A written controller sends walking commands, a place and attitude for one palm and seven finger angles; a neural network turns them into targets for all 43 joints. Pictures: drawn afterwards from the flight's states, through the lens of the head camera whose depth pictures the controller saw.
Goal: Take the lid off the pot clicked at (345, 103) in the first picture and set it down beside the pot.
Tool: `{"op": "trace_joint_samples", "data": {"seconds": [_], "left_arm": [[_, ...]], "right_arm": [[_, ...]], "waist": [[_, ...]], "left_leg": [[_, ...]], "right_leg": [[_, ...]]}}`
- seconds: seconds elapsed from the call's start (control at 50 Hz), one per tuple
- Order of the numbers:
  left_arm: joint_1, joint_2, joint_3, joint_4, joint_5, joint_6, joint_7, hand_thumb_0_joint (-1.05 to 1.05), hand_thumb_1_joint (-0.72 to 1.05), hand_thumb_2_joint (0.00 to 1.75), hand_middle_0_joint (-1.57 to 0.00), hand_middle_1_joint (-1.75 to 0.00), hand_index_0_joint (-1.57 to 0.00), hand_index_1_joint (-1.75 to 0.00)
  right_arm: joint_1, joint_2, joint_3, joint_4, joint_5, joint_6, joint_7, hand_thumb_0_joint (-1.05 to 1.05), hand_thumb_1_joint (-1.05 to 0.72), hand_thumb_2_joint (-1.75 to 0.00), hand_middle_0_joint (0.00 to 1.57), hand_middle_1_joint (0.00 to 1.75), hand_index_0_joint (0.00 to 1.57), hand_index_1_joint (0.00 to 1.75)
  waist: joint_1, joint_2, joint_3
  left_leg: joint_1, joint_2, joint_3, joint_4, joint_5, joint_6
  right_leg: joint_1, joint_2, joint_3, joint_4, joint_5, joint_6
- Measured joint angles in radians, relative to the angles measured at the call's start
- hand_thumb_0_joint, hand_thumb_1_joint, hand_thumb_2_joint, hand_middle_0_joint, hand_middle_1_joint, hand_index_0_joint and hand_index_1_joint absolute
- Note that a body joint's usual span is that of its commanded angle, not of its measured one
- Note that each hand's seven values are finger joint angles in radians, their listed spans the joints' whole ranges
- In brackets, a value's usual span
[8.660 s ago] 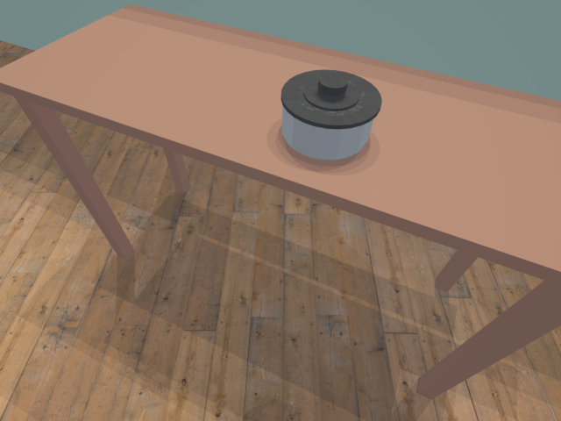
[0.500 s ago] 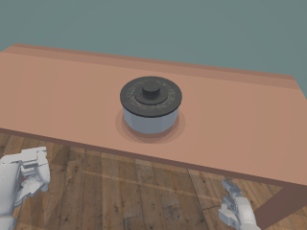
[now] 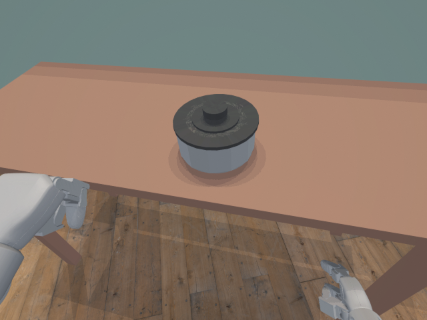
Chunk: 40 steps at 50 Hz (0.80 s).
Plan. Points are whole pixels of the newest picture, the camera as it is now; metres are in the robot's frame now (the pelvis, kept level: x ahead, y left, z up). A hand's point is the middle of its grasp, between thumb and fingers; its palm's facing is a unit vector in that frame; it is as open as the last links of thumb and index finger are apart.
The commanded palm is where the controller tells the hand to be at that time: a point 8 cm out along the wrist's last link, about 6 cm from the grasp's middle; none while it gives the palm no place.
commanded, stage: reach forward and open the fingers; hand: left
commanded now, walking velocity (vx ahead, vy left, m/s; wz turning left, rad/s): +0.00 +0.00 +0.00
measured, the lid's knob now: (214, 109) +0.49 +0.07 +0.15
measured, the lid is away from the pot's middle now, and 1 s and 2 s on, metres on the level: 0.00 0.00 0.00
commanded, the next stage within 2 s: move the open hand above the knob in 0.84 s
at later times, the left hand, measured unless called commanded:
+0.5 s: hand (46, 198) +0.22 +0.27 +0.19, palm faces -0.12 +0.01 -0.99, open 7.5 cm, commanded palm +0.20 +0.26 +0.26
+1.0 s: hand (33, 174) +0.24 +0.29 +0.21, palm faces -0.09 -0.01 -1.00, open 10.3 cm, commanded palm +0.23 +0.27 +0.28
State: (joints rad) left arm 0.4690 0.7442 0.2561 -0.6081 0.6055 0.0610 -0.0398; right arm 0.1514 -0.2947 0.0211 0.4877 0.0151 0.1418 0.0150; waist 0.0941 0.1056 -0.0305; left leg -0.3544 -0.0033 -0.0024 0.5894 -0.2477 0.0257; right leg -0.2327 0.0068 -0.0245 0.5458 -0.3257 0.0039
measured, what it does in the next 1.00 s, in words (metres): shifts its weight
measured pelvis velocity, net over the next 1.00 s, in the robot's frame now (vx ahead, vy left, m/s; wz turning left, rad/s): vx -0.06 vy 0.04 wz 0.04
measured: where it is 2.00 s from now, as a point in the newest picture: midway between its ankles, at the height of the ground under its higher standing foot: outside the picture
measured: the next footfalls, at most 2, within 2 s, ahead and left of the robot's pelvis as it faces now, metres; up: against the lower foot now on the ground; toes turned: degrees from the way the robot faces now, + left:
none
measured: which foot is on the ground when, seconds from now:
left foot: down 0.00-1.00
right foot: down 0.00-1.00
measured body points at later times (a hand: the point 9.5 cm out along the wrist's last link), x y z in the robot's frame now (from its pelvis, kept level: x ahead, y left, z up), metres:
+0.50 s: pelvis -0.04 +0.01 +0.01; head -0.04 -0.01 +0.46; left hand +0.22 +0.27 +0.24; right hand +0.18 -0.20 -0.07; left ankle +0.04 +0.10 -0.73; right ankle -0.02 -0.12 -0.73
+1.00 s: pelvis -0.06 +0.04 +0.01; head -0.07 +0.01 +0.46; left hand +0.24 +0.29 +0.27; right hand +0.17 -0.17 -0.07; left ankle +0.04 +0.10 -0.73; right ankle -0.02 -0.12 -0.73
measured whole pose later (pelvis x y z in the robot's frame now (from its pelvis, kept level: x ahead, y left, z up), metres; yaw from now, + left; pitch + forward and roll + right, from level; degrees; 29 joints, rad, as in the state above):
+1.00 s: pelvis -0.06 +0.04 +0.01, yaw +2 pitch -5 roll -2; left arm -0.38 0.75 -0.01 -0.10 0.72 0.07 -0.53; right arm 0.11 -0.27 0.04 0.56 0.06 0.06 0.00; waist 0.08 0.10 0.05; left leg -0.26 -0.07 -0.01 0.40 -0.06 0.08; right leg -0.17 -0.02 0.03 0.44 -0.20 0.01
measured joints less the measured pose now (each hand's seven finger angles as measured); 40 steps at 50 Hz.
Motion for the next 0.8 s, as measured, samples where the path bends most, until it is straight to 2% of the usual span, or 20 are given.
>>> {"op": "trace_joint_samples", "data": {"seconds": [0.06,0.2,0.3,0.4,0.5,0.66,0.8], "left_arm": [[-0.062,0.04,-0.021,0.056,0.02,0.006,-0.093,0.0,0.62,1.06,-1.24,-1.22,-1.25,-1.21],[-0.243,0.076,-0.077,0.168,0.011,-0.017,-0.31,0.0,0.4,1.2,-1.17,-0.98,-1.18,-0.98],[-0.361,0.088,-0.087,0.231,0.005,-0.066,-0.409,0.0,0.23,1.31,-1.11,-0.81,-1.12,-0.8],[-0.449,0.076,-0.09,0.279,0.002,-0.104,-0.441,0.0,0.07,1.41,-1.05,-0.63,-1.05,-0.63],[-0.534,0.052,-0.128,0.313,0.034,-0.105,-0.437,0.0,-0.09,1.49,-0.98,-0.45,-0.99,-0.45],[-0.648,0.027,-0.184,0.378,0.078,-0.049,-0.438,0.0,-0.3,1.56,-0.89,-0.2,-0.89,-0.2],[-0.734,0.014,-0.226,0.433,0.101,-0.017,-0.458,0.0,-0.37,1.58,-0.85,-0.11,-0.86,-0.11]], "right_arm": [[-0.007,-0.009,0.002,0.005,0.014,0.013,-0.003,0.01,-0.9,-0.9,0.2,0.3,0.21,0.3],[-0.009,-0.006,0.013,0.018,0.027,-0.015,-0.028,0.01,-0.9,-0.9,0.2,0.3,0.2,0.3],[-0.017,0.003,0.018,0.027,0.024,-0.045,-0.034,0.01,-0.9,-0.9,0.2,0.3,0.2,0.3],[-0.019,0.006,0.014,0.03,0.026,-0.06,-0.028,0.01,-0.9,-0.9,0.2,0.3,0.2,0.3],[-0.024,0.009,0.009,0.04,0.028,-0.065,-0.023,0.01,-0.9,-0.9,0.2,0.3,0.2,0.3],[-0.042,0.021,0.009,0.054,0.035,-0.071,-0.013,0.01,-0.9,-0.9,0.2,0.3,0.2,0.3],[-0.05,0.027,0.015,0.059,0.039,-0.081,-0.012,0.01,-0.9,-0.9,0.2,0.3,0.21,0.3]], "waist": [[-0.003,0.019,-0.004],[-0.007,0.029,0.023],[-0.011,0.019,0.054],[-0.01,0.006,0.075],[-0.005,-0.01,0.088],[-0.009,-0.022,0.088],[-0.015,-0.017,0.084]], "left_leg": [[-0.001,-0.006,-0.009,-0.009,0.013,0.002],[0.044,-0.015,-0.024,-0.074,0.063,0.005],[0.078,-0.015,-0.024,-0.125,0.102,0.008],[0.099,-0.015,-0.015,-0.158,0.129,0.013],[0.111,-0.02,-0.004,-0.182,0.151,0.022],[0.114,-0.033,0.01,-0.199,0.172,0.036],[0.109,-0.045,0.009,-0.2,0.182,0.046]], "right_leg": [[0.001,-0.005,-0.01,-0.006,0.007,0.002],[0.049,-0.012,-0.026,-0.066,0.049,0.005],[0.082,-0.011,-0.024,-0.117,0.089,0.006],[0.101,-0.011,-0.016,-0.152,0.121,0.011],[0.105,-0.018,-0.006,-0.164,0.139,0.016],[0.094,-0.03,0.009,-0.155,0.146,0.016],[0.084,-0.03,0.03,-0.141,0.14,0.009]]}}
